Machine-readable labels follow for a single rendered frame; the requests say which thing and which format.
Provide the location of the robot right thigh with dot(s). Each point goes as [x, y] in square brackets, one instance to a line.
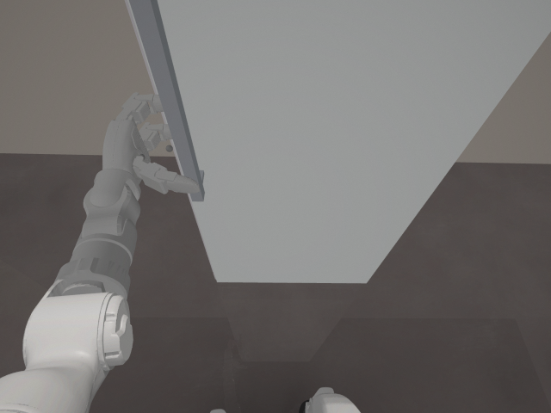
[330, 403]

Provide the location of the robot left upper arm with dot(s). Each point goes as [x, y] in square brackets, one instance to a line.
[73, 342]

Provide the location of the robot left forearm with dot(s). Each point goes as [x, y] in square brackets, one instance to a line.
[102, 257]

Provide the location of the fridge door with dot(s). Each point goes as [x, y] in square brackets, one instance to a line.
[323, 126]

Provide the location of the handle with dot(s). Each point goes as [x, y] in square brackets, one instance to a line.
[151, 30]

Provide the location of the robot left hand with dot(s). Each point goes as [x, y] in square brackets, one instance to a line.
[123, 143]

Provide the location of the right robot shin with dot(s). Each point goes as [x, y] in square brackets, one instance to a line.
[323, 390]

